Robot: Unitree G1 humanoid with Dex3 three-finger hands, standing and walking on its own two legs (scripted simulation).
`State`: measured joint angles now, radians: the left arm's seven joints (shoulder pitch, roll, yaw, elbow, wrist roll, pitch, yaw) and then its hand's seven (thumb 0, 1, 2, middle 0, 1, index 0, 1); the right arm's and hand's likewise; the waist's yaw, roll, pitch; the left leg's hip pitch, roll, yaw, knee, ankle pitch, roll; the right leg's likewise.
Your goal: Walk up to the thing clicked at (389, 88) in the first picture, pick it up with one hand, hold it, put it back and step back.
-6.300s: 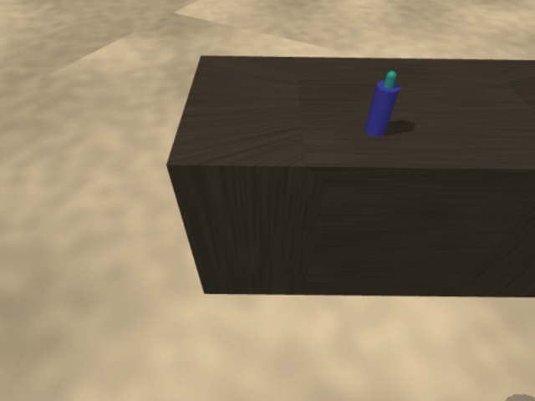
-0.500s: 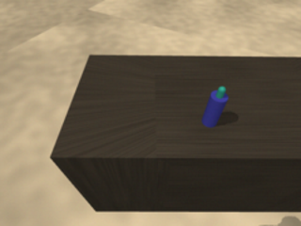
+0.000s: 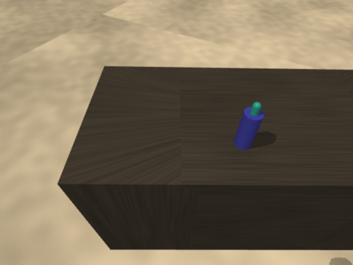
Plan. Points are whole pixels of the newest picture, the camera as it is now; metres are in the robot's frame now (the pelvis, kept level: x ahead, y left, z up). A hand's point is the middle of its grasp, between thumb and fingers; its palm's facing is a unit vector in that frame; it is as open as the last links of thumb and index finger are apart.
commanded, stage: stand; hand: right
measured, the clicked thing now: (249, 125) +0.50 -0.20 +0.00
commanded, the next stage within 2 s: rise first in 0.18 s
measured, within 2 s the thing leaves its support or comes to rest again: neither
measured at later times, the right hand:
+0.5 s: hand out of the picture +0.17 -0.24 -0.13, palm faces +0.15 +0.94 -0.31, open 10.4 cm
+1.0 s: hand (293, 240) +0.20 -0.25 -0.05, palm faces +0.24 +0.91 -0.34, open 17.1 cm
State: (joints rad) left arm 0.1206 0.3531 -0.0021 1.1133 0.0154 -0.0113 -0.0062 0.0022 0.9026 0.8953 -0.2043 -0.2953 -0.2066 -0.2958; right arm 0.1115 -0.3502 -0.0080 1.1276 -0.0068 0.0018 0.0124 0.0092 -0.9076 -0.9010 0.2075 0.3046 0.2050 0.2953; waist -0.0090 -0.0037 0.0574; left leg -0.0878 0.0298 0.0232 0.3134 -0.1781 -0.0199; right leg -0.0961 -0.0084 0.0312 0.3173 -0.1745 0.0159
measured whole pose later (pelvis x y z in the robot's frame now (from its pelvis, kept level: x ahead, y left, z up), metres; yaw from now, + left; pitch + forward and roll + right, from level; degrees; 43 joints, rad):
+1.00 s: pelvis +0.02 +0.00 -0.01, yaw +1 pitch -1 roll +0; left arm 0.23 0.22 0.07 0.60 -0.02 -0.07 0.08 -0.01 -0.46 0.05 -0.07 -0.05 -0.07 -0.05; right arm 0.31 -0.28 -0.15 0.35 0.04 -0.07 -0.07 0.00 0.46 -0.07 0.05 0.06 0.06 0.05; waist -0.03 -0.02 0.00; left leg -0.15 0.02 0.01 0.41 -0.25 -0.02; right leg -0.15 -0.02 0.01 0.41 -0.25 0.02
